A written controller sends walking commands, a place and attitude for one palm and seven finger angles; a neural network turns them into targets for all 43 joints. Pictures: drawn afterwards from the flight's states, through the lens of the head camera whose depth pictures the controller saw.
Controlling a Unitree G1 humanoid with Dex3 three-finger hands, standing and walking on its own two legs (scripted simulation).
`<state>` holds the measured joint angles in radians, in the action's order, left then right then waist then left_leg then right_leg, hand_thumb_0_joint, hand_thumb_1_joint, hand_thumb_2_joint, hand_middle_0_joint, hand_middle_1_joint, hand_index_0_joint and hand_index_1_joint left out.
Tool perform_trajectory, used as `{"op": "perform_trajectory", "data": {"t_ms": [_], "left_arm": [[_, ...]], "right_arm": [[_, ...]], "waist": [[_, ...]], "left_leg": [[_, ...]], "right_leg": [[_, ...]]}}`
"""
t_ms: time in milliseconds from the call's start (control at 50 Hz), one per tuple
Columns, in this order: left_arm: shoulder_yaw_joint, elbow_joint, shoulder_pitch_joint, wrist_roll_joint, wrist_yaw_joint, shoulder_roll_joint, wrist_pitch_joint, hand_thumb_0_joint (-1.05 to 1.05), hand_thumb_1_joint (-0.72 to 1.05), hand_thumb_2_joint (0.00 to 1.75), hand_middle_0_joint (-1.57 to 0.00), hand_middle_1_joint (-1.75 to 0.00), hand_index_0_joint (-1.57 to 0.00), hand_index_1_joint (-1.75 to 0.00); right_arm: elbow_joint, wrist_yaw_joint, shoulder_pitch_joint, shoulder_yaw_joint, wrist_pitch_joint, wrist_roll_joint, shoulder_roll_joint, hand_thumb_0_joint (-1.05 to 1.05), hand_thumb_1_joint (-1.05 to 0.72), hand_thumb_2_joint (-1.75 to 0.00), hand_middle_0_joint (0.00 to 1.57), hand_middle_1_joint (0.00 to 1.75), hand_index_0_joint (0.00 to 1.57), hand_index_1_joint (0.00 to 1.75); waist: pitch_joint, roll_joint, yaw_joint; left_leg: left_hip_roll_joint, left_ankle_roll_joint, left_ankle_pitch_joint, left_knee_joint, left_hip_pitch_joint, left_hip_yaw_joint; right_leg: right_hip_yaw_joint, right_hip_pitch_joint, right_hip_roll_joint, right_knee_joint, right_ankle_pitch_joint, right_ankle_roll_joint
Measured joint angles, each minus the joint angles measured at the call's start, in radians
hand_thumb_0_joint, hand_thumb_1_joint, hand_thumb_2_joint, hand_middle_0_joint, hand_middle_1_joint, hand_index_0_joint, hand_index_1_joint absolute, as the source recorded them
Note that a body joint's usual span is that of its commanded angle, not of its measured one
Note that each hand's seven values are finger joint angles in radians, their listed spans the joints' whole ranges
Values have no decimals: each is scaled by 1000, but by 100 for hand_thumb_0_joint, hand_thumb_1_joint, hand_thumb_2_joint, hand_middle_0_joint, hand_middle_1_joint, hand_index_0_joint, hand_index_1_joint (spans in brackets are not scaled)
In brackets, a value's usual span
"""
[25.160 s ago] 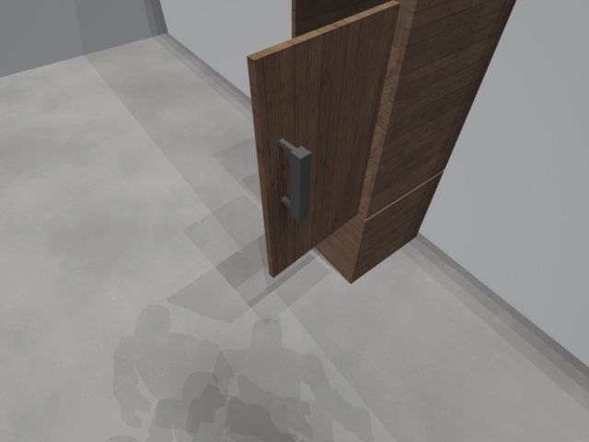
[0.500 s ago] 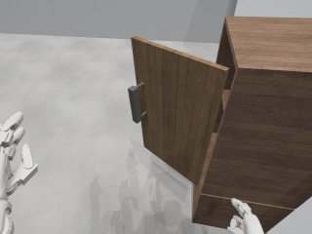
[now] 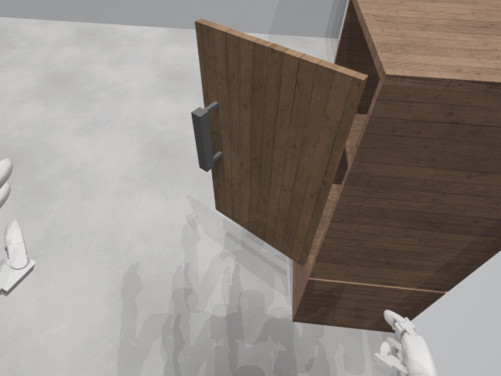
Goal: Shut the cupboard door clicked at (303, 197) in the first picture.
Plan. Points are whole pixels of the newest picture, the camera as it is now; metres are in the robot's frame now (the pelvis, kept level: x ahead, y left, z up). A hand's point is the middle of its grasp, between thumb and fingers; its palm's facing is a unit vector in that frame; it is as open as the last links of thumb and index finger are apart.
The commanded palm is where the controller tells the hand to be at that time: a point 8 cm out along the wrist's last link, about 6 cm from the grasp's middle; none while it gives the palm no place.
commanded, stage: step back with the hand held close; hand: left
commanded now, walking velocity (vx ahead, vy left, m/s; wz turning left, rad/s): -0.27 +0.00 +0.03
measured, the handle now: (210, 137) +0.62 +0.14 +0.01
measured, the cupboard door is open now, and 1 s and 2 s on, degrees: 58 58 58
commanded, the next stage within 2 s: stop stepping back and stand still in 1.00 s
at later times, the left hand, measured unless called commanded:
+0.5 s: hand (0, 307) +0.15 +0.26 +0.17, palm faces +0.47 -0.76 -0.45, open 7.4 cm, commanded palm +0.09 +0.30 +0.18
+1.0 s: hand out of the picture +0.11 +0.26 +0.17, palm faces +0.36 -0.83 -0.43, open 7.4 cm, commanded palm +0.03 +0.30 +0.18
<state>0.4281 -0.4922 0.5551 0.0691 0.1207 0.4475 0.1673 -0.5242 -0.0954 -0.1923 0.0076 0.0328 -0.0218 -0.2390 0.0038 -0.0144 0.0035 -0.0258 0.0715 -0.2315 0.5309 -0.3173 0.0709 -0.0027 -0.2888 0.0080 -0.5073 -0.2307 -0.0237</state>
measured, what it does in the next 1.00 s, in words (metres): walks backwards: right foot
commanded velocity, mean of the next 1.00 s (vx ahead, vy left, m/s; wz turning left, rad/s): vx -0.37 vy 0.00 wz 0.00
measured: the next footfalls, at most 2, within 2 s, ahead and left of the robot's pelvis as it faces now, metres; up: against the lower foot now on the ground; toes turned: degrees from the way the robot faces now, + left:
right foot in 0.96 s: -0.22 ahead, -0.14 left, +0.00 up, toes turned -2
left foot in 1.20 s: +0.00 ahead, +0.08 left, +0.01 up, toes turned -2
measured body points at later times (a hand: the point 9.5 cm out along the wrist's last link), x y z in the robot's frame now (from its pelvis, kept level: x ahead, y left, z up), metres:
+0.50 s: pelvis -0.05 -0.01 -0.02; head -0.04 +0.01 +0.43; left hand +0.12 +0.30 +0.19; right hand +0.12 -0.25 -0.09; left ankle +0.03 +0.07 -0.73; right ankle +0.02 -0.14 -0.73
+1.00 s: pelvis -0.12 +0.00 +0.00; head -0.07 +0.05 +0.44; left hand +0.08 +0.30 +0.19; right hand +0.09 -0.21 -0.07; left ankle +0.03 +0.07 -0.73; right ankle -0.26 -0.14 -0.73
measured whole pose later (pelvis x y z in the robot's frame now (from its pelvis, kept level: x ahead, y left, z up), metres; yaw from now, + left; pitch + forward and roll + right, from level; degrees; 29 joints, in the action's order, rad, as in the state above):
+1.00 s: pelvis -0.12 +0.00 +0.00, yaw -3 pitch +6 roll -4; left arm 0.45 -0.56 0.46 0.07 0.12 0.47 0.27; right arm -0.64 -0.05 -0.07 -0.02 -0.12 0.04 -0.15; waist 0.01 0.03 0.04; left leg 0.05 0.07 0.05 0.39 -0.54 0.09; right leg -0.01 -0.10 -0.04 -0.40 -0.34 0.00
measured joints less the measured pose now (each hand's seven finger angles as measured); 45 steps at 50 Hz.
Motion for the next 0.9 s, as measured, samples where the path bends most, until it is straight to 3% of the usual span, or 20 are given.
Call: {"op": "perform_trajectory", "data": {"t_ms": [340,460,540,600,680,740,820,900], "left_arm": [[23,-12,-46,-39,24,-45,72,1,88,90,-21,-30,-22,-30],[48,-20,-59,-42,22,-25,89,1,88,90,-21,-30,-22,-30],[31,-35,-48,-37,28,-28,94,1,88,90,-21,-30,-22,-30],[14,-57,-28,-33,39,-21,97,1,88,90,-21,-30,-22,-30],[31,-75,5,-38,44,10,109,1,88,90,-21,-30,-22,-30],[53,-53,-7,-47,31,23,110,1,88,90,-21,-30,-22,-30],[77,-51,1,-23,31,13,115,1,88,90,-21,-30,-22,-30],[52,-60,-10,-2,32,-19,116,1,89,90,-21,-30,-21,-30]], "right_arm": [[-40,7,-41,-17,-72,16,19,1,-90,-90,21,30,21,30],[-44,14,-29,-14,-82,21,25,1,-90,-90,21,30,21,30],[-55,26,-25,-5,-74,24,23,1,-90,-90,21,30,21,30],[-67,31,-23,3,-61,24,18,1,-90,-90,21,30,21,30],[-68,16,-29,5,-60,22,16,1,-90,-90,21,30,21,30],[-84,6,-45,14,-82,30,30,1,-90,-90,21,30,20,30],[-114,15,-58,5,-114,42,56,1,-90,-90,21,30,20,30],[-133,29,-7,-15,-145,53,75,1,-90,-90,21,30,21,30]], "waist": [[11,17,10],[21,20,3],[9,30,-7],[8,40,-21],[13,37,-33],[2,8,-40],[-60,4,-12],[-81,24,28]], "left_leg": [[14,5,-6,122,-103,-18],[26,-2,-18,161,-130,-18],[16,-22,-92,182,-158,-25],[5,-34,-79,163,-166,-31],[16,13,48,123,-165,-32],[31,23,61,102,-167,-70],[50,13,119,4,-174,-81],[65,6,195,-100,-190,-42]], "right_leg": [[21,-83,-11,-93,4,2],[20,-110,-21,-128,1,11],[20,-129,-15,-118,14,14],[24,-131,-6,-94,34,9],[21,-133,-23,-98,17,1],[-6,-110,-83,-259,-69,7],[-3,20,-109,-248,-189,17],[-2,167,-80,17,-154,28]]}}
